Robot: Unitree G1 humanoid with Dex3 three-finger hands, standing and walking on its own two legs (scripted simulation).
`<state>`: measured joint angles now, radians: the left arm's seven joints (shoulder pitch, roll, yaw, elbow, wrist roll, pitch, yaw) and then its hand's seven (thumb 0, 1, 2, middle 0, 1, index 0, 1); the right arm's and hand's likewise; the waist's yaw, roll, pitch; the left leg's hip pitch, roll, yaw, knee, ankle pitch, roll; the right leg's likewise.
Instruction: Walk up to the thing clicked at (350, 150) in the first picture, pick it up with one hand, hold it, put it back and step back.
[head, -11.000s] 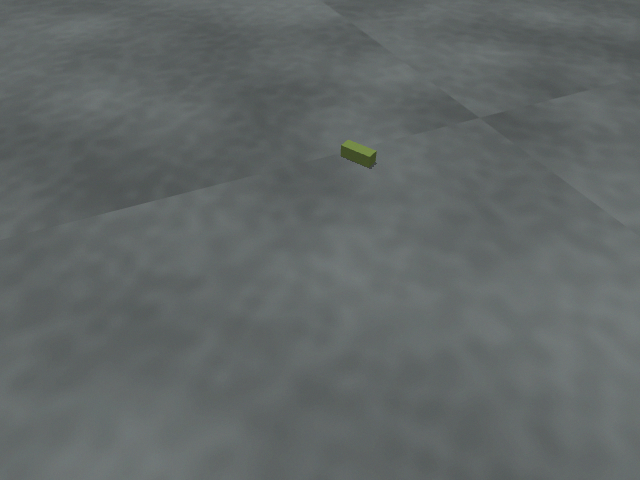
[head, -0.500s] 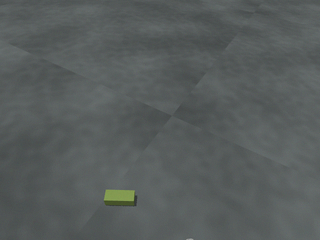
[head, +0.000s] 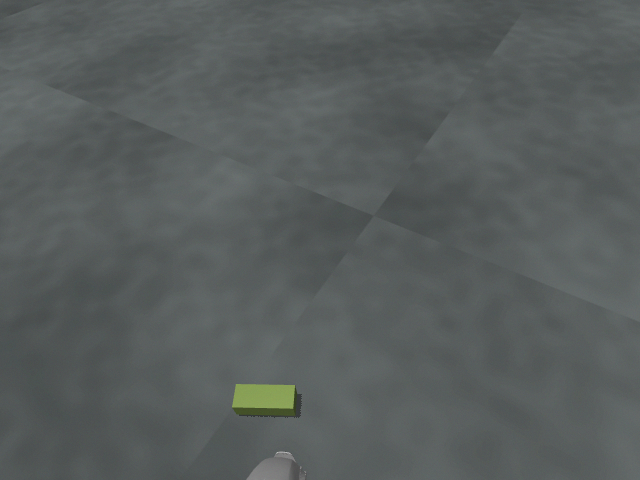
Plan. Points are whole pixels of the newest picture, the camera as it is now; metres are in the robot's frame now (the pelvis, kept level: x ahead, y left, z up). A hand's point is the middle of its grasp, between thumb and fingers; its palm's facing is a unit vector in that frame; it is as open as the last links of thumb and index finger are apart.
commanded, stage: walk up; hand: left
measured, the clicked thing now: (265, 399) +0.46 +0.25 -0.73
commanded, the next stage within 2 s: stand in 1.30 s
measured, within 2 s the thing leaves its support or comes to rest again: neither
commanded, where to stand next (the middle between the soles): +0.09 -0.01 m, yaw +1 degrees
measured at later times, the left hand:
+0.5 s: hand out of the picture +0.02 +0.27 -0.18, palm faces -0.08 -0.91 -0.41, open 7.4 cm
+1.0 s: hand out of the picture -0.03 +0.32 -0.15, palm faces +0.00 -0.93 -0.36, open 7.4 cm
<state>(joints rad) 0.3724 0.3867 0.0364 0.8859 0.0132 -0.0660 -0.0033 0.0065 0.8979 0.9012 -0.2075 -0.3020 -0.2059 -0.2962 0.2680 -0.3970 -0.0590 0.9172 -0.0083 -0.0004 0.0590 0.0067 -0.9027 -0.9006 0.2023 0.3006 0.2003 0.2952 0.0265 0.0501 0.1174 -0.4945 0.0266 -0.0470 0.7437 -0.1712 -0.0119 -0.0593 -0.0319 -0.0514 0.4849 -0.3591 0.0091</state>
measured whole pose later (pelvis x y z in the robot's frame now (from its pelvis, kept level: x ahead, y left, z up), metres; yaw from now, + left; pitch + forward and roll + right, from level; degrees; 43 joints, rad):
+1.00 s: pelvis -0.04 +0.04 +0.00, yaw +1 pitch -4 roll +1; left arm 0.35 0.43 0.06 0.93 0.02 0.03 -0.05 0.01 0.90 0.90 -0.20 -0.30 -0.20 -0.30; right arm 0.30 -0.38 -0.06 0.92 -0.02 -0.07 0.03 0.01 -0.90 -0.90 0.20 0.30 0.20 0.30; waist 0.00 -0.06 0.04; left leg -0.18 -0.03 0.02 0.53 -0.28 0.04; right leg -0.40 -0.02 0.06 1.04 -0.41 -0.04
